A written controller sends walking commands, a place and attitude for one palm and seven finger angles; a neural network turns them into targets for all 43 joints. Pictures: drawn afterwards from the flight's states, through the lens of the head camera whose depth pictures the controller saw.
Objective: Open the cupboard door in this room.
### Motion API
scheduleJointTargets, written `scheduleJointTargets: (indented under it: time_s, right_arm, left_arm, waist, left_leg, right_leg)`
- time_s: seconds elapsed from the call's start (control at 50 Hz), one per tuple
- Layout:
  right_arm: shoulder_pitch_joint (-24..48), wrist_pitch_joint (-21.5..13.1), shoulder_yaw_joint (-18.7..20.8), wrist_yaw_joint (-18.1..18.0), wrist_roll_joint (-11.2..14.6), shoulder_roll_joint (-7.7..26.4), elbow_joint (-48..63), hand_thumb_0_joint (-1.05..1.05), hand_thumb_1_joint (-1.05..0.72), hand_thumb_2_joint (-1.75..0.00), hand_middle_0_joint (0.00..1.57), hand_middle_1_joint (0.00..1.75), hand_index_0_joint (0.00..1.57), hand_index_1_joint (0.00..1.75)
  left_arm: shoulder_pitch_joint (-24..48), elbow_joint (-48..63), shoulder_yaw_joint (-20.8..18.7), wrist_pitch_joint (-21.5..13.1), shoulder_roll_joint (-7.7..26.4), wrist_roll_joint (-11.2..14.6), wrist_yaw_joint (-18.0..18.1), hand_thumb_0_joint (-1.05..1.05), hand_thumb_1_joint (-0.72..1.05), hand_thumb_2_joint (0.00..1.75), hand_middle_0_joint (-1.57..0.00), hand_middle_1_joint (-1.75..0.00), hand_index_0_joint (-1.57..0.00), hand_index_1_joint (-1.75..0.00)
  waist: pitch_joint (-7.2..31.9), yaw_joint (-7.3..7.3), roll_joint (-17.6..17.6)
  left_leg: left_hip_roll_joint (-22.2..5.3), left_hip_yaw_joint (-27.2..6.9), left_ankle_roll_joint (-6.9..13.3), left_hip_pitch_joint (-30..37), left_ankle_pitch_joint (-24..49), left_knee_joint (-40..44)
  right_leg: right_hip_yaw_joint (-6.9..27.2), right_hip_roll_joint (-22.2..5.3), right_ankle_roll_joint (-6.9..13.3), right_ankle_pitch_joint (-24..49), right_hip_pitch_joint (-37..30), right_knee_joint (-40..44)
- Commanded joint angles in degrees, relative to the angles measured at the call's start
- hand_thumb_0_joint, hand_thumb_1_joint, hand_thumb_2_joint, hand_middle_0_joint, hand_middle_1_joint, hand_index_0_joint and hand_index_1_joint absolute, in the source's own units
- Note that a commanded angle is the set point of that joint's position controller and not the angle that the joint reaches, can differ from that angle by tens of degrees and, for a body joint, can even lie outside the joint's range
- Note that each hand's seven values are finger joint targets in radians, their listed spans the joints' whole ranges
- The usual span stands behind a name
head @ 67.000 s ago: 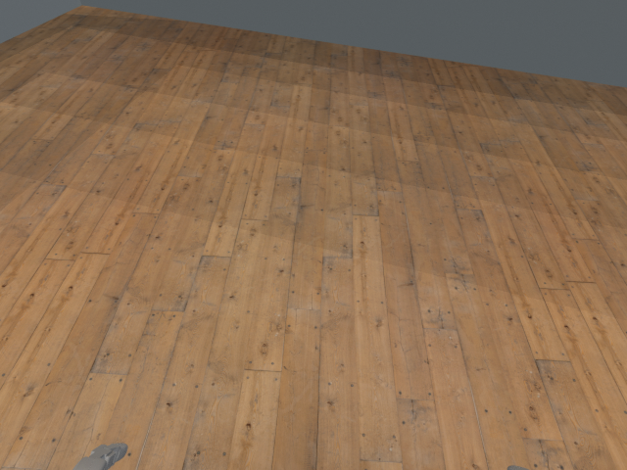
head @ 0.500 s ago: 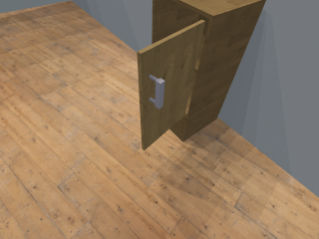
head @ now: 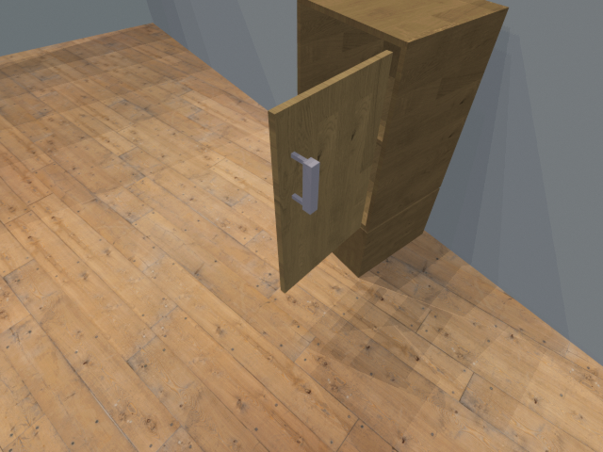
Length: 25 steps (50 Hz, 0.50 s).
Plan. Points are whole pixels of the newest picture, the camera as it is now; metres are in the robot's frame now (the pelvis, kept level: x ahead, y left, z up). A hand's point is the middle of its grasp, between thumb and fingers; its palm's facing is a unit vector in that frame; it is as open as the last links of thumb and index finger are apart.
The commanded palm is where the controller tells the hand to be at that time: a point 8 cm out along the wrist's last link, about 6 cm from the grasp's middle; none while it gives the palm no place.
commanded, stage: let the arm hang, fingers relaxed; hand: left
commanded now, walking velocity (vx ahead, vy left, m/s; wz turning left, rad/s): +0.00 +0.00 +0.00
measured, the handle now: (303, 182) +0.64 +0.03 -0.04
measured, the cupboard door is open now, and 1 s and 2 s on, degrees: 99 99 99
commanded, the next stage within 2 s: look to check the result in 0.30 s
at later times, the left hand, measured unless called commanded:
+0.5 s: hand out of the picture -0.01 +0.15 -0.17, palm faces +0.05 -0.98 -0.17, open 7.3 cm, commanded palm none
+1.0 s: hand out of the picture +0.03 +0.14 -0.17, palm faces +0.04 -0.99 -0.17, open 7.3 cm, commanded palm none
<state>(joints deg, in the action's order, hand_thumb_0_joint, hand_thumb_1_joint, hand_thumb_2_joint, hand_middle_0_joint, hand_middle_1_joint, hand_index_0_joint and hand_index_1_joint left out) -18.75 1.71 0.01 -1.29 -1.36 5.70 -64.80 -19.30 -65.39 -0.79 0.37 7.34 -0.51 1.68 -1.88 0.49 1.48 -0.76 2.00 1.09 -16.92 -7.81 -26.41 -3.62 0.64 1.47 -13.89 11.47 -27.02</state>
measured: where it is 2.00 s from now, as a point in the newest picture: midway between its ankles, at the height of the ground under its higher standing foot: outside the picture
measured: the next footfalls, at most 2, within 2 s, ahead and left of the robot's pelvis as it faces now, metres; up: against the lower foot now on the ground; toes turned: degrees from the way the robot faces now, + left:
none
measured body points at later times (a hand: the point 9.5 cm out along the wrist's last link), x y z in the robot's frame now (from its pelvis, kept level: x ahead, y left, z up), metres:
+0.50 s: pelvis +0.02 -0.01 +0.00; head +0.03 -0.01 +0.45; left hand -0.01 +0.21 -0.16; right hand +0.00 -0.21 -0.16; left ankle +0.07 +0.11 -0.74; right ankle +0.01 -0.10 -0.74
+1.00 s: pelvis +0.04 -0.01 +0.01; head +0.05 -0.02 +0.45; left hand +0.03 +0.19 -0.16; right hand +0.02 -0.22 -0.16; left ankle +0.07 +0.11 -0.74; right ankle +0.01 -0.10 -0.74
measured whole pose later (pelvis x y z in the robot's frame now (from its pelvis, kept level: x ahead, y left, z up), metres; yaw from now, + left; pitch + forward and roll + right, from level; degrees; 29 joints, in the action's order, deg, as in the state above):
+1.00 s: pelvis +0.04 -0.01 +0.01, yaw -1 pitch -2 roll +0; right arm -15.3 0.6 -0.2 -2.1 -1.0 6.9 -66.7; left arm -16.6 -66.0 -0.5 -0.9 6.3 -0.1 2.1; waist -3.1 0.4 0.4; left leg -1.2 2.3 -0.2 -11.7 -9.6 -23.1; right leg -3.1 1.2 2.3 -15.3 6.2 -23.2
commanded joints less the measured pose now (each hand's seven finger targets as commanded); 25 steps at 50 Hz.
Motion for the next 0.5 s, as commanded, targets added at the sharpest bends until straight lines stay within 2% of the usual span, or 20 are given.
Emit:
scheduleJointTargets:
  time_s: [0.0, 0.1, 0.14, 0.24, 0.48]
  right_arm:
    - [-3.96, -0.88, 1.23, -0.8, -0.29, 5.33, 1.38, 0.0, -0.9, -0.9, 0.2, 0.3, 0.2, 0.3]
    - [-3.67, -1.04, 1.33, -0.87, -0.29, 4.75, 1.36, 0.0, -0.9, -0.9, 0.2, 0.3, 0.2, 0.3]
    - [-3.66, -1.13, 1.29, -0.86, -0.27, 4.62, 1.32, 0.0, -0.9, -0.9, 0.2, 0.3, 0.2, 0.3]
    - [-3.04, -1.25, 1.24, -1.0, -0.19, 4.66, 1.34, 0.0, -0.9, -0.9, 0.2, 0.3, 0.2, 0.3]
    - [-1.87, -1.17, 1.05, -1.02, 0.11, 5.45, 0.79, 0.0, -0.9, -0.9, 0.2, 0.3, 0.2, 0.3]
  left_arm:
    - [-4.61, 0.89, -1.02, -0.52, 4.69, -0.19, 0.65, 0.0, 0.9, 0.9, -0.2, -0.3, -0.2, -0.3]
    - [-3.91, 1.2, -1.22, -0.62, 4.26, -0.26, 0.71, 0.0, 0.9, 0.9, -0.2, -0.3, -0.2, -0.3]
    - [-3.58, 1.41, -1.28, -0.75, 4.21, -0.26, 0.69, 0.0, 0.9, 0.9, -0.2, -0.3, -0.2, -0.3]
    - [-3.31, 1.1, -1.13, -0.96, 3.85, -0.15, 0.67, 0.0, 0.9, 0.9, -0.2, -0.3, -0.2, -0.3]
    - [-3.43, 0.44, -0.76, -1.26, 4.25, 0.01, 0.76, 0.0, 0.9, 0.9, -0.2, -0.3, -0.2, -0.3]
  waist:
    - [-4.44, -0.41, -0.77]
    - [-4.64, -0.36, 0.71]
    - [-4.42, -0.25, -0.26]
    - [-3.69, -0.07, 0.9]
    - [-2.95, 0.1, -1.78]
  left_leg:
    - [-4.64, -6.64, 1.31, 0.0, -11.07, 7.64]
    - [-4.5, -6.58, 1.16, 0.0, -10.68, 7.89]
    - [-4.4, -6.11, 1.06, 0.4, -9.53, 7.62]
    - [-4.51, -5.78, 0.9, 2.21, -7.07, 7.17]
    - [-4.46, -4.75, 0.6, 6.12, -2.69, 5.95]
  right_leg:
    - [6.08, -5.3, 1.75, -8.36, 5.57, 7.8]
    - [6.1, -5.24, 1.66, -6.82, 5.27, 7.61]
    - [6.09, -5.53, 1.64, -6.2, 4.99, 7.87]
    - [6.36, -5.62, 1.67, -4.06, 4.6, 8.15]
    - [6.6, -6.12, 1.51, -2.48, 4.24, 9.63]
